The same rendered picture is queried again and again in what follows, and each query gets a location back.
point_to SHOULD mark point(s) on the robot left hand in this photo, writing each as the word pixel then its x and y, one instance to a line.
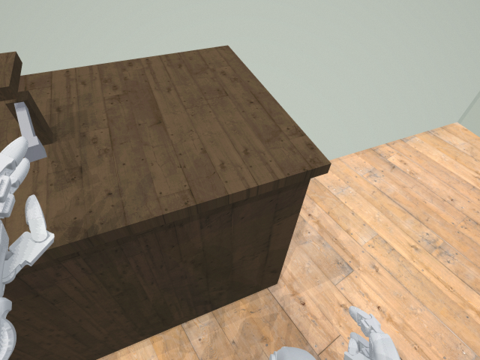
pixel 29 247

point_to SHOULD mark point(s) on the robot right hand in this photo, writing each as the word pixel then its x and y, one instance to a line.
pixel 380 345

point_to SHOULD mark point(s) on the counter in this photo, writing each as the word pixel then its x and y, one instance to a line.
pixel 172 184

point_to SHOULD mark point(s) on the tap lever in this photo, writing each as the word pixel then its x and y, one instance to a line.
pixel 35 151

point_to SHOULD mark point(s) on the left robot forearm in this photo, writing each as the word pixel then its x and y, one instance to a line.
pixel 8 335

